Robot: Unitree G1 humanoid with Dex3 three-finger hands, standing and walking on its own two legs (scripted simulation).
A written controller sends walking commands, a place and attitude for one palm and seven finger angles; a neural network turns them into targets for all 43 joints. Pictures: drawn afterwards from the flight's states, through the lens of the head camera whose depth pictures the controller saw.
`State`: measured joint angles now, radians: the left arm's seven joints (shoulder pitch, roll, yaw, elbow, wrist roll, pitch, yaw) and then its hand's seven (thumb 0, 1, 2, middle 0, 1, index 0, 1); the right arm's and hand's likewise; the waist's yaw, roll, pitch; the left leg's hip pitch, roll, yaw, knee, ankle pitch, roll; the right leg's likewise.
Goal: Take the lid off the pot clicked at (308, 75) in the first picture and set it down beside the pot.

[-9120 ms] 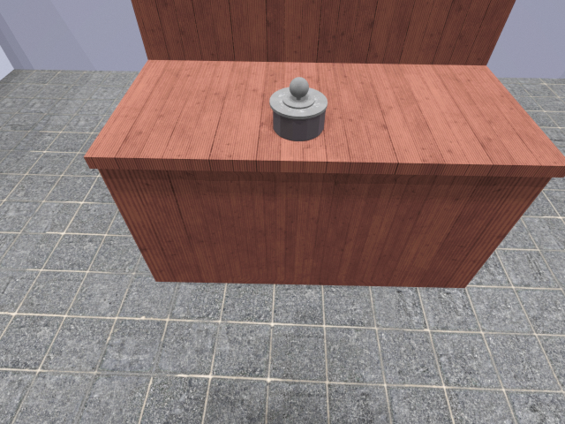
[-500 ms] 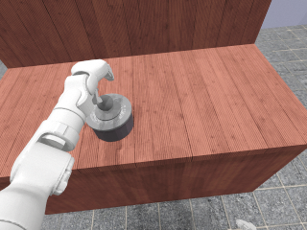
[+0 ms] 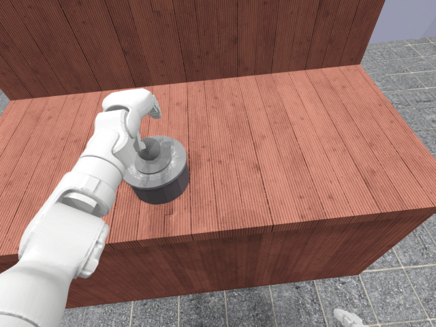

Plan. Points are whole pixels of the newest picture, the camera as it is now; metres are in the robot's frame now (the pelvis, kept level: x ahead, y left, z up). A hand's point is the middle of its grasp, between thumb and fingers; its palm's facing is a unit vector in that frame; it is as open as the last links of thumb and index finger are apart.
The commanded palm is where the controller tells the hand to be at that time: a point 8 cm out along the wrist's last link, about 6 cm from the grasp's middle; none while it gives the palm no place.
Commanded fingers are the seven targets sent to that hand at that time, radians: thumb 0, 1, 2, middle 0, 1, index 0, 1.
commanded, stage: move the open hand above the knob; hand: left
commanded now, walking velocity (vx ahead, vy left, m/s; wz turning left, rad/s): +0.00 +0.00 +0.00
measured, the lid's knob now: (148, 149) +0.49 +0.16 +0.03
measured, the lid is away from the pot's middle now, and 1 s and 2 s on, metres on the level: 0.00 0.00 0.00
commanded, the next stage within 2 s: lower the open fingers around the knob in 0.10 s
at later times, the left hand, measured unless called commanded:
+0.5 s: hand (138, 139) +0.45 +0.15 +0.10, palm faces -0.32 -0.04 -0.95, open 10.6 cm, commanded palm +0.45 +0.15 +0.16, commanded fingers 0.00 -0.35 1.41 -0.79 -0.08 -0.79 -0.08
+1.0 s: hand (141, 153) +0.45 +0.16 +0.06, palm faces -0.35 -0.06 -0.93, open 10.6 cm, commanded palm +0.45 +0.15 +0.12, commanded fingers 0.00 -0.35 1.41 -0.79 -0.08 -0.79 -0.08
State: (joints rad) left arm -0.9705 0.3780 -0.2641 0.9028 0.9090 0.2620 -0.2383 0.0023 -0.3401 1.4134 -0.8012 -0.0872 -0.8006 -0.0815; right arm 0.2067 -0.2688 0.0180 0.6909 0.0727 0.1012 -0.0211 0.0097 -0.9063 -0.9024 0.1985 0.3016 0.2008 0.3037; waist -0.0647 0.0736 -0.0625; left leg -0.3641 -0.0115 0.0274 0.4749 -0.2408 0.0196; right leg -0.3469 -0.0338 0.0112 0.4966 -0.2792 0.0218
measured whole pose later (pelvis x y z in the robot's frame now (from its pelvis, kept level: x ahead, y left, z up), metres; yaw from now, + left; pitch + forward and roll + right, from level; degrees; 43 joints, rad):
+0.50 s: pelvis +0.00 +0.00 +0.00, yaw +0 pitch +7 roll +0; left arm -0.95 0.37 -0.28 0.91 0.91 0.23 -0.22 0.00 -0.34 1.41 -0.80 -0.09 -0.80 -0.08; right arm 0.20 -0.26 0.02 0.69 0.07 0.11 -0.03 0.01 -0.91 -0.90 0.20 0.30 0.20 0.30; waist -0.06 0.07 -0.06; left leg -0.37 -0.01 0.02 0.48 -0.24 0.02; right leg -0.35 -0.03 0.01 0.50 -0.28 0.02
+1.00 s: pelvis +0.00 +0.00 +0.00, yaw -1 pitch +9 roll +0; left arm -0.90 0.37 -0.26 0.97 0.92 0.20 -0.16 0.00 -0.34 1.41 -0.80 -0.09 -0.80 -0.08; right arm 0.24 -0.27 0.00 0.71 0.07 0.10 -0.04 0.01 -0.91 -0.90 0.20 0.30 0.20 0.30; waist -0.08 0.06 -0.07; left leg -0.41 0.00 0.03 0.50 -0.25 0.02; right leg -0.39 -0.02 0.02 0.51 -0.27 0.02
